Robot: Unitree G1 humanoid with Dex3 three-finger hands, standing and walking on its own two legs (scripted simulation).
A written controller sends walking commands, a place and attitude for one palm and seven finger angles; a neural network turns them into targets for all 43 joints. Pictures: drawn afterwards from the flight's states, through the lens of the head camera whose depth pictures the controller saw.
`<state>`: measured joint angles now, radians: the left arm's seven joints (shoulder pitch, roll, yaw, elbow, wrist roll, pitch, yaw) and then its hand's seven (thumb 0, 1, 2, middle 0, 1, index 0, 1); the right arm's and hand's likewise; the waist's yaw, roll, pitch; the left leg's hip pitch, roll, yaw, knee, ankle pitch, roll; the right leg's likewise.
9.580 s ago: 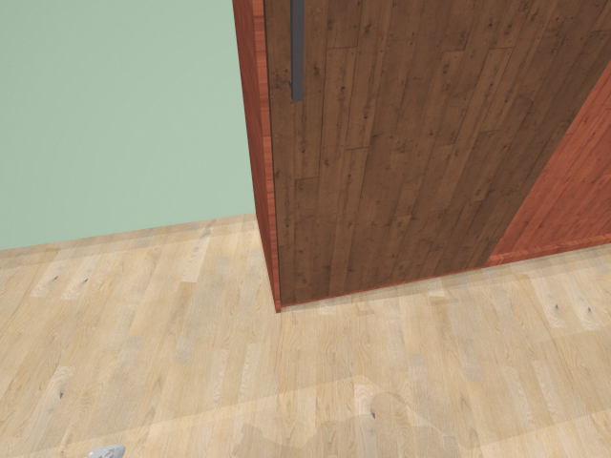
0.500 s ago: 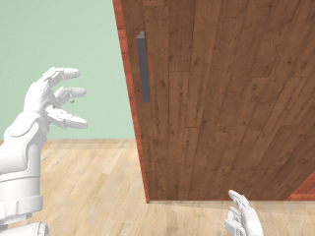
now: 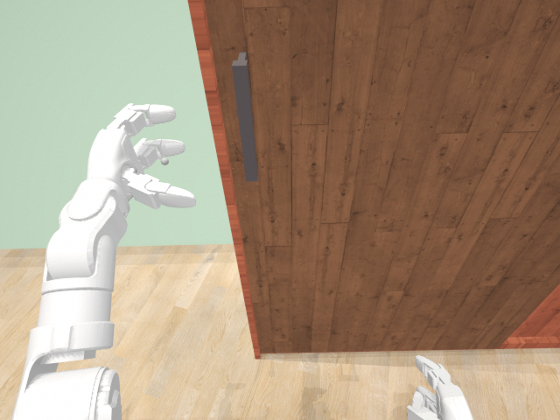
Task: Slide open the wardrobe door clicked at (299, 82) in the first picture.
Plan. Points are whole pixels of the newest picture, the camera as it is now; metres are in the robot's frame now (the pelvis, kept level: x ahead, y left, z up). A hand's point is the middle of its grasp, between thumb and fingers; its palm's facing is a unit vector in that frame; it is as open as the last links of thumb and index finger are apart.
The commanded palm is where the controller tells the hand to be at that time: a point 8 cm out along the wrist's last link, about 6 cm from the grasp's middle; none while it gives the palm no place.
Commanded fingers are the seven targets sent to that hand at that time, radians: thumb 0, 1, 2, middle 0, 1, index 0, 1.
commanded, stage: move the hooked fingers beside the handle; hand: left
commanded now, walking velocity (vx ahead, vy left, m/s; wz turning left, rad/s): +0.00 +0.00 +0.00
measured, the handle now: (247, 121) +0.50 +0.10 +0.21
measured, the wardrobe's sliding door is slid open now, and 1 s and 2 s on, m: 0.00 0.00 0.00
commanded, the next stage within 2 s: none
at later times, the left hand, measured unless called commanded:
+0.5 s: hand (203, 145) +0.42 +0.15 +0.21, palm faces +0.08 -1.00 +0.00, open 14.0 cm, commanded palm +0.40 +0.20 +0.22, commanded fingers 0.00 -0.50 0.30 -0.30 -1.20 -0.30 -1.20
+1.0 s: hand (196, 150) +0.40 +0.16 +0.22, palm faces +0.11 -0.99 +0.00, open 14.0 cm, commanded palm +0.38 +0.20 +0.22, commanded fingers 0.00 -0.50 0.30 -0.30 -1.20 -0.30 -1.20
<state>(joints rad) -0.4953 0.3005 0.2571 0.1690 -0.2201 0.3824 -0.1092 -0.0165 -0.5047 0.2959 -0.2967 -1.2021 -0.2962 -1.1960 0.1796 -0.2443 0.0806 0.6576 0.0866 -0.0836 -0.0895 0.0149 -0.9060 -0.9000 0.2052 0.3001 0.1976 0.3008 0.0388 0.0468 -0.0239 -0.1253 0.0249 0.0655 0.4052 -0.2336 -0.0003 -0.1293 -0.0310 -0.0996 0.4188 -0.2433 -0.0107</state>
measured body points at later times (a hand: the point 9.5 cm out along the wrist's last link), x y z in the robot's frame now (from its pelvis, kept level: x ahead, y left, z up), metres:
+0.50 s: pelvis -0.01 +0.00 +0.00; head -0.02 -0.02 +0.45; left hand +0.41 +0.20 +0.22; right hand +0.14 -0.24 -0.10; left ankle -0.01 +0.12 -0.74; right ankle -0.01 -0.11 -0.74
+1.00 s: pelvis +0.00 +0.00 +0.00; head -0.02 -0.01 +0.45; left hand +0.39 +0.21 +0.22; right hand +0.15 -0.24 -0.10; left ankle -0.01 +0.12 -0.74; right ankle -0.01 -0.11 -0.74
